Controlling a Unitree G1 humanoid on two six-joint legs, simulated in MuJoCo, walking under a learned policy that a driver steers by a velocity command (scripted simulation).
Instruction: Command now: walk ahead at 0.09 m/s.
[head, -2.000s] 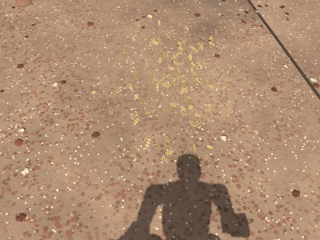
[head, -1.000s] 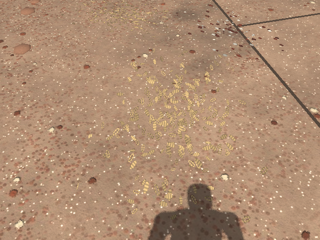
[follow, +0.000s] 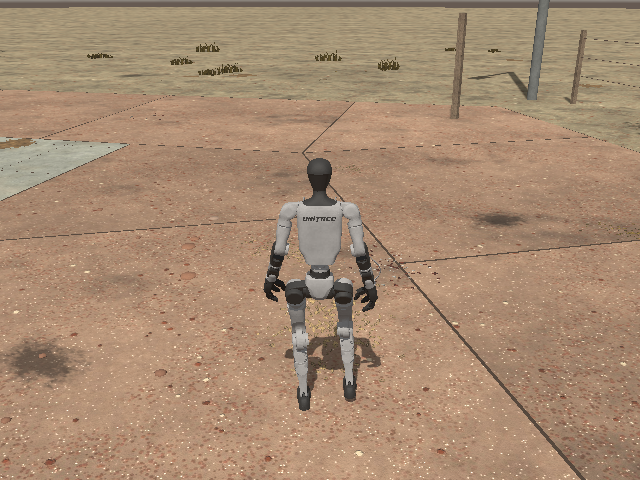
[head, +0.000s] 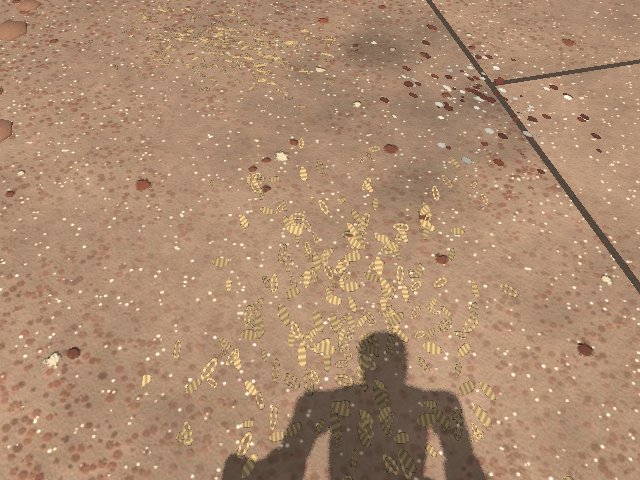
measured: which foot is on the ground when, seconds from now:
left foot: down 0.00-1.00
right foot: up 0.00-0.04, down 0.06-1.00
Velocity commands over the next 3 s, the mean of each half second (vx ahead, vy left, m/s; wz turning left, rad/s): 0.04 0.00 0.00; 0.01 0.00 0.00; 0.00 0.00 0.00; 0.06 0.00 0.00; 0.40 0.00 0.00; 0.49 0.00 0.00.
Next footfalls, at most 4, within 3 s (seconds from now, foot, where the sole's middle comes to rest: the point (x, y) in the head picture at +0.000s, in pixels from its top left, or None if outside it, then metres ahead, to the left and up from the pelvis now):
0.06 right None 0.12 -0.15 -0.78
2.14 right None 0.20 -0.17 -0.78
2.66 left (300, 434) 0.58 0.05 -0.78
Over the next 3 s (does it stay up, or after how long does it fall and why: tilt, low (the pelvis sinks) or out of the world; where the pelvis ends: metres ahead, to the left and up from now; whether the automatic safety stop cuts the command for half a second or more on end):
stays up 0.58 -0.04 0.01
